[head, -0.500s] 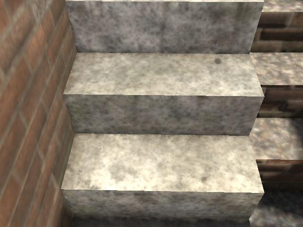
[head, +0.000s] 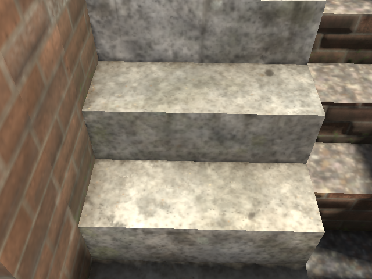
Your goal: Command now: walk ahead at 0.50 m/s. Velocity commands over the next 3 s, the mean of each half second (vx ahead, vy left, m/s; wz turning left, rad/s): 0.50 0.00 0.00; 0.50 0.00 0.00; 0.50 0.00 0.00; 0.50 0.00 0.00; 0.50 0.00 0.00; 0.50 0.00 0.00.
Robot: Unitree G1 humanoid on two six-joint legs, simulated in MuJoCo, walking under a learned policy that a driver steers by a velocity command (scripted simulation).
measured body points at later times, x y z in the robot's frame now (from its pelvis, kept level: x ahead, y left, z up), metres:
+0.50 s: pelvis -0.01 +0.01 +0.00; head -0.01 +0.01 +0.45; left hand +0.16 +0.26 -0.12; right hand +0.15 -0.22 -0.12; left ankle -0.02 +0.09 -0.75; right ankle -0.02 -0.13 -0.75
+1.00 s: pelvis +0.00 +0.01 +0.00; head +0.00 +0.02 +0.45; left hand +0.16 +0.26 -0.12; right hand +0.16 -0.21 -0.12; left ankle -0.02 +0.09 -0.75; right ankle -0.02 -0.13 -0.75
